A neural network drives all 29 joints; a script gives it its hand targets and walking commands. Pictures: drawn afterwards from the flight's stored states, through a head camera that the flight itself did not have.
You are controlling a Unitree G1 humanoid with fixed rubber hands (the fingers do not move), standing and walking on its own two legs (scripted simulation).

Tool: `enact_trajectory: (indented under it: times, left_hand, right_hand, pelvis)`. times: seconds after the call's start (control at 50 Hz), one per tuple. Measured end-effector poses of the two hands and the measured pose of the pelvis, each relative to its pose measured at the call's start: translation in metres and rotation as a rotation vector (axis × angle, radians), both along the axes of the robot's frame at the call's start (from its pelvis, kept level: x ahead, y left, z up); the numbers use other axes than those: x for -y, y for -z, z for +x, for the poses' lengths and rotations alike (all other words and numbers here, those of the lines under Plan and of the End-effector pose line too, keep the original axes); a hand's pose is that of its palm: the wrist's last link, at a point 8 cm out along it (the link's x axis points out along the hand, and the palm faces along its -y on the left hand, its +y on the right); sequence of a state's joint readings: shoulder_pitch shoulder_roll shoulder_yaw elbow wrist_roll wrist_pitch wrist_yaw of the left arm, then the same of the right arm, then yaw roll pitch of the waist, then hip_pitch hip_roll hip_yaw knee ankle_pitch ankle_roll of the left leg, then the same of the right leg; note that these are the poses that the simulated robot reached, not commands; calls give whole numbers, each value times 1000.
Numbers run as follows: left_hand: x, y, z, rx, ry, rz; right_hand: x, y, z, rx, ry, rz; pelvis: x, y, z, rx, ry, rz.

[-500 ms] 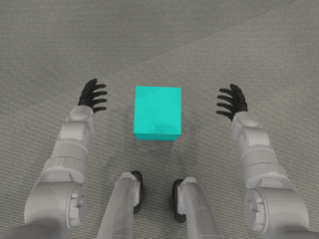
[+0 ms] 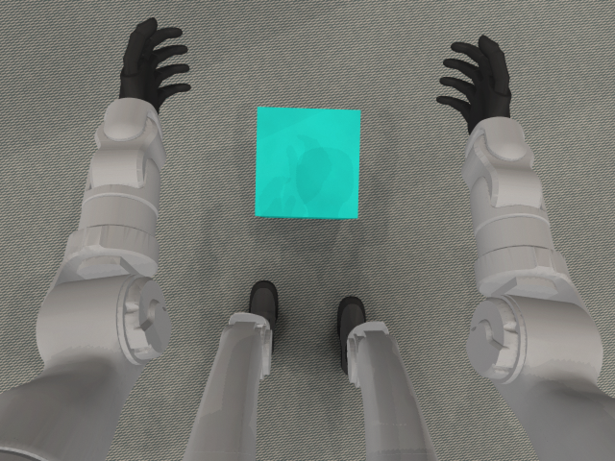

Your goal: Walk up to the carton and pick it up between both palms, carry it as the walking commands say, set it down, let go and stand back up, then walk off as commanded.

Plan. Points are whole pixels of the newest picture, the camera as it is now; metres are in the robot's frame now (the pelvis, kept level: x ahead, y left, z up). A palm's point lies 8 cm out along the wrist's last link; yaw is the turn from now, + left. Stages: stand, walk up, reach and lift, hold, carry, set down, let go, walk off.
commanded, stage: reach and lift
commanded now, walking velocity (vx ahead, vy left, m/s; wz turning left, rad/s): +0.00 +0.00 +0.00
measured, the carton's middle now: (306, 171) +0.48 +0.02 -0.54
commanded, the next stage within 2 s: none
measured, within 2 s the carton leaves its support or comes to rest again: neither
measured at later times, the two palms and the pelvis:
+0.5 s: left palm (184, 134) +0.49 +0.21 -0.26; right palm (434, 145) +0.49 -0.17 -0.26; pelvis -0.03 -0.01 -0.14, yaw -1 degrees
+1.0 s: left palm (212, 154) +0.49 +0.20 -0.41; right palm (402, 161) +0.49 -0.16 -0.41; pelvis -0.05 +0.00 -0.25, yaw -1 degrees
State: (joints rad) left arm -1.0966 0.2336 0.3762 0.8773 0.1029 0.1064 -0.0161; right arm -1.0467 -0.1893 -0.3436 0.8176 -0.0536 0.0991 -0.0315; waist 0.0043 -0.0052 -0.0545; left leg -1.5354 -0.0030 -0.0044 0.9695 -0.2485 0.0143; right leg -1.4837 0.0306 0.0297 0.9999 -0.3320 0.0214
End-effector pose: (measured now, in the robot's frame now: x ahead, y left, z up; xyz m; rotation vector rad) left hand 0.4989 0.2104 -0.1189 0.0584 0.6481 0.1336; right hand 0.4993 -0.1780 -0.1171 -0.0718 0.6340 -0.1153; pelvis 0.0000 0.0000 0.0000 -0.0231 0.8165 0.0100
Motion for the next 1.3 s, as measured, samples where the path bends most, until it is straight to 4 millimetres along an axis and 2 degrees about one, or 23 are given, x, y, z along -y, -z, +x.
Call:
enact_trajectory:
  times: [0.08, 0.16, 0.48, 0.7, 1.16, 1.3]
  left_hand:
    - [2, 13, -5, -14, -12, -14]
    - [4, 32, -7, -20, -21, -23]
    - [2, 139, -7, -11, -33, -3]
    - [8, 204, -5, -25, -28, -12]
    - [12, 337, -12, -80, -26, -16]
    - [14, 358, -13, -93, -28, 1]
  right_hand:
    - [-1, 14, -3, -13, 4, 8]
    - [-4, 33, -3, -16, 7, 12]
    - [-4, 140, -5, -21, 27, 6]
    - [-12, 200, -2, -29, 21, 12]
    - [-12, 335, -10, -98, 8, 14]
    - [-9, 359, -12, -88, 8, 31]
  pelvis:
    - [2, 7, 0, -24, 3, 1]
    - [4, 24, -3, -44, 4, 2]
    - [9, 131, -31, -57, 5, -3]
    - [4, 190, -43, -24, 8, -8]
    - [4, 279, -55, 101, 15, -7]
    - [4, 295, -56, 150, 32, 3]
